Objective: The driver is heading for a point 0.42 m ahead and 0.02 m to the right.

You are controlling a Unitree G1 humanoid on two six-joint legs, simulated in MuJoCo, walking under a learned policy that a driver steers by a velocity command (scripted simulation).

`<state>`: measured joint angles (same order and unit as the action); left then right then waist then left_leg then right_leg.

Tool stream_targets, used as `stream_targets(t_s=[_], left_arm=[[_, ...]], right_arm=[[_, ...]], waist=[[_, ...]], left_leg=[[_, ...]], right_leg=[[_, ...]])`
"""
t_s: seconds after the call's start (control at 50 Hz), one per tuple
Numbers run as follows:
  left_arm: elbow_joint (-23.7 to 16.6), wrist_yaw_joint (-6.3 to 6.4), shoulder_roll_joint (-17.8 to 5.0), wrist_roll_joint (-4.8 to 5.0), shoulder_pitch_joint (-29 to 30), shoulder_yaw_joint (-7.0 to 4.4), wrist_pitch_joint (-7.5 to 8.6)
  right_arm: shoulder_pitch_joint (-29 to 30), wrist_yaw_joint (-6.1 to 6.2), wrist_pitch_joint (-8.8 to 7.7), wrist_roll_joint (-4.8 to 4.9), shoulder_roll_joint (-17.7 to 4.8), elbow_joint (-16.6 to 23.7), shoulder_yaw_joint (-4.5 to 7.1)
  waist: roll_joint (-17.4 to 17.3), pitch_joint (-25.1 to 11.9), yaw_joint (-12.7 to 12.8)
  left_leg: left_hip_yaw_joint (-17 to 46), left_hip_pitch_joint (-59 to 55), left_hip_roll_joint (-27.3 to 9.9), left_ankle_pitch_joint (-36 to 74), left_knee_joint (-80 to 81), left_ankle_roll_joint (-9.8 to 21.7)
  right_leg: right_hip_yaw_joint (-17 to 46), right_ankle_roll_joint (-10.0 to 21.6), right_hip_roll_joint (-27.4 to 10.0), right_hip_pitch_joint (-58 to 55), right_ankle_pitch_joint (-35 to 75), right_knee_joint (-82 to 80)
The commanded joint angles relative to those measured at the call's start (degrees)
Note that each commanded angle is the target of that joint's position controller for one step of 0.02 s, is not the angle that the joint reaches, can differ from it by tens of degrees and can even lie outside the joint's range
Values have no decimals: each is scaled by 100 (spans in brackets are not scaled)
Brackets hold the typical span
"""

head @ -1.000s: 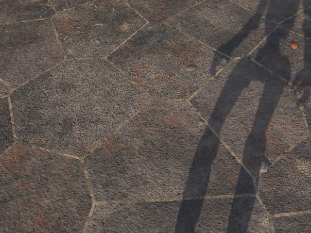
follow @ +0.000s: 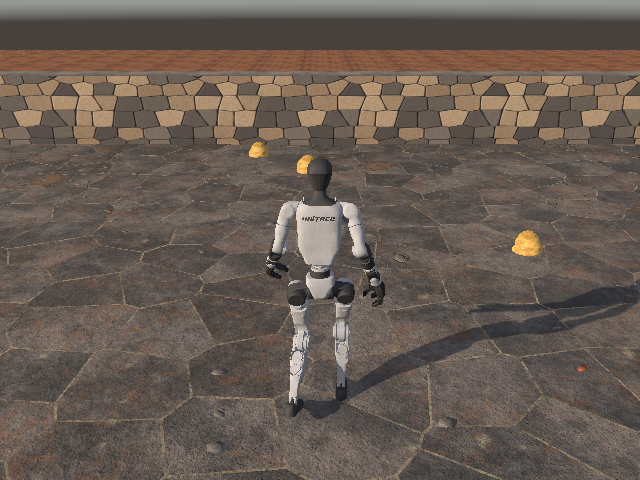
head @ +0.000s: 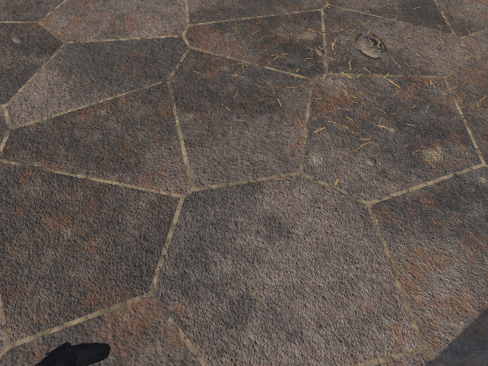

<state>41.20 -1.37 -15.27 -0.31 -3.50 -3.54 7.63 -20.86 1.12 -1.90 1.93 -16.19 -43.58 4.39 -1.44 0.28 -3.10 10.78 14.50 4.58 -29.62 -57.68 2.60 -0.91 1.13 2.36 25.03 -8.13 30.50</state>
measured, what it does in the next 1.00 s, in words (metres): walks ahead: left foot, then right foot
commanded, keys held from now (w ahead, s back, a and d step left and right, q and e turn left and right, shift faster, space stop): w+q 0.02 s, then w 0.36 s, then no key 0.62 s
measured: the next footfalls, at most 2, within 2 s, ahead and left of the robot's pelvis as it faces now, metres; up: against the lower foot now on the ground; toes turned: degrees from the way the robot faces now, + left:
left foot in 0.44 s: +0.36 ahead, +0.17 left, +0.00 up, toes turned +9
right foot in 0.84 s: +0.45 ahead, -0.06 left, +0.00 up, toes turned +6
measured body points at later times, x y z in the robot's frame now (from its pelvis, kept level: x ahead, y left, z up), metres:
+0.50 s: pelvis +0.25 +0.06 +0.00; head +0.29 +0.08 +0.45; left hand +0.22 +0.34 -0.14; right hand +0.50 -0.14 -0.07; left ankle +0.32 +0.17 -0.73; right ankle +0.11 -0.11 -0.67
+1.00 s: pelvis +0.36 +0.07 +0.01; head +0.37 +0.06 +0.46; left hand +0.46 +0.34 -0.10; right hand +0.49 -0.17 -0.12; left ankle +0.33 +0.17 -0.72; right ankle +0.41 -0.06 -0.72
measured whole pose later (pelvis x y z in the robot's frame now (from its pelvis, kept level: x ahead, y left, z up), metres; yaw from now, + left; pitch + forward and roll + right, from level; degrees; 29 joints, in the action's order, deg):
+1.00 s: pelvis +0.36 +0.07 +0.01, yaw +7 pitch +0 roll +1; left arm 50.2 0.6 -13.8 -0.6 -8.1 -2.0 0.4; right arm -10.6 0.8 -0.5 -0.9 -13.1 -51.0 1.4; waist -0.3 0.4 -0.3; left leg -2.7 11.0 1.3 -16.7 -27.5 1.3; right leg 0.2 -1.2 -2.3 16.9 -12.9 29.7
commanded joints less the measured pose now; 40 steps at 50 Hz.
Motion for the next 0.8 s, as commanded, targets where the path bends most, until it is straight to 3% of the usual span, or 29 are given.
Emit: stream_targets(t_s=[0.02,0.04,0.06,0.1,0.14,0.2,0.26,0.32,0.38,0.4,0.42,0.44,0.46,0.48,0.5,0.52,0.54,0.56,0.6,0.64,0.68,0.76,0.8], left_arm=[[-120,42,-643,-1,-1010,-200,-88],[-57,35,-556,-33,-880,-168,-107],[-7,35,-519,-74,-844,-139,-89],[112,8,-507,-29,-906,-144,-32],[226,3,-674,14,-999,-192,9],[337,28,-835,67,-1089,-224,-35],[447,55,-955,122,-1292,-230,-122],[614,52,-1077,176,-1654,-239,-213],[739,75,-1188,234,-1724,-258,-320],[748,97,-1225,235,-1606,-255,-361],[754,126,-1173,237,-1562,-225,-396],[682,162,-987,150,-1578,-140,-379],[432,141,-409,-47,-1875,76,-286],[618,116,-488,14,-2235,98,-210],[634,95,-961,174,-1960,-46,-223],[553,98,-896,207,-1585,-27,-251],[569,137,-802,136,-1428,-26,-309],[579,174,-787,83,-1411,-53,-406],[684,219,-548,48,-1669,-21,-585],[666,258,-441,23,-1616,6,-644],[600,273,-369,-18,-1277,51,-659],[509,262,-525,7,-802,14,-724],[513,254,-528,-29,-782,-4,-730]], right_arm=[[277,4,-65,-27,-856,600,152],[471,-15,-72,-100,-748,659,156],[402,-52,-61,-67,-605,667,146],[319,-76,-27,-20,-368,644,100],[560,-74,-23,-72,-278,739,58],[996,-130,-92,-128,-207,848,-17],[1583,-223,-187,-113,-106,954,-94],[2068,-294,-218,-61,-147,1114,-108],[2146,-345,-239,-55,-319,1213,-58],[1829,-339,-251,-104,-434,1137,6],[1102,-312,-261,-178,-634,900,126],[340,-255,-257,-259,-959,705,244],[-210,-173,-223,-452,-1523,671,316],[-256,-196,-180,-346,-1347,643,255],[68,-231,-161,-276,-1013,661,145],[416,-246,-171,-218,-759,649,68],[765,-265,-180,-186,-589,626,17],[1016,-280,-192,-187,-491,627,-10],[1281,-287,-246,-308,-477,542,-12],[1487,-243,-279,-342,-490,438,-15],[1483,-181,-253,-327,-538,301,-10],[1266,-141,-148,-310,-591,-12,-29],[1336,-143,-99,-247,-521,-114,-72]], waist=[[468,-453,650],[416,-162,555],[595,-108,413],[728,-87,342],[617,0,336],[492,15,410],[511,130,631],[576,251,803],[730,269,656],[746,108,399],[659,-367,14],[475,-998,-292],[-858,-1851,-218],[-1313,-2658,-149],[-761,-2011,-147],[-556,-1330,-13],[-229,-923,168],[-261,-725,347],[-349,-728,628],[-446,-690,735],[-496,-689,629],[-438,-609,423],[-373,-499,510]], left_leg=[[-170,2915,-706,656,-1698,-120],[-178,2754,-841,914,-1409,-116],[-189,2453,-964,1060,-1220,-93],[-334,2277,-981,1124,-884,-106],[-353,2488,-1014,1369,-384,-152],[-553,2580,-1107,2151,618,-202],[-899,2228,-1027,2842,1641,-205],[-1082,2054,-888,2801,2197,-167],[-1162,1801,-747,2291,2598,58],[-1265,1252,-581,2316,2863,170],[-1421,168,-367,2721,3172,322],[-1028,-1258,-777,3814,3002,515],[1148,-3463,-2390,5457,2798,1312],[2435,-3649,-3050,6146,3228,1944],[1526,-2983,-2748,6419,3206,1737],[718,-2339,-2382,6409,3244,1474],[324,-1661,-2079,6019,3468,1262],[69,-1032,-1912,5802,3716,1151],[-336,-155,-1765,5944,4034,1177],[-672,151,-1652,5993,4137,1186],[-834,156,-1575,5682,4167,1106],[-618,3,-1679,4381,4190,1051],[-541,65,-1601,3460,4016,902]], right_leg=[[2769,914,-2167,-2893,-1183,-1471],[2321,912,-1934,-2331,-630,-1607],[1929,881,-1760,-1976,-311,-1743],[1446,992,-1604,-1741,49,-1980],[1199,1137,-1670,-1767,487,-2142],[760,1140,-1625,-1966,971,-2240],[305,987,-1447,-1948,1110,-2222],[275,945,-1596,-2207,1055,-2122],[313,830,-1839,-2619,1581,-1802],[177,705,-1742,-2658,2601,-1318],[-78,520,-1474,-2538,3550,-410],[-296,227,-1168,-1806,2983,749],[-437,-225,-389,358,-65,2959],[396,-339,-54,904,-2920,4106],[643,-330,-387,1168,-2798,4462],[467,-304,-608,1367,-2540,4225],[362,-324,-784,1294,-2180,3798],[355,-354,-911,907,-1883,3451],[295,-455,-859,30,-1341,3091],[269,-503,-821,-273,-972,2359],[253,-471,-804,-467,-477,1614],[277,-379,-727,-723,-181,785],[205,-246,-648,-1079,-23,122]])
